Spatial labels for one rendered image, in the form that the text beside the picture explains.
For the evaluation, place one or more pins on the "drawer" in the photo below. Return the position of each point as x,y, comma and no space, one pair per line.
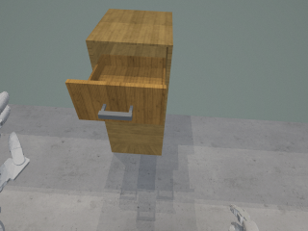
121,81

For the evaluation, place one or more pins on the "right robot hand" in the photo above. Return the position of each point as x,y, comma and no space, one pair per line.
244,219

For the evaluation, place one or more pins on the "cabinet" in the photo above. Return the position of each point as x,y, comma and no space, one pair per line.
142,34

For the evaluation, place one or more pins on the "left robot hand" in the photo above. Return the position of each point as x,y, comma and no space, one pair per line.
15,165

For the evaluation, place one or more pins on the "handle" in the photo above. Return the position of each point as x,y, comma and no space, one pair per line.
115,115

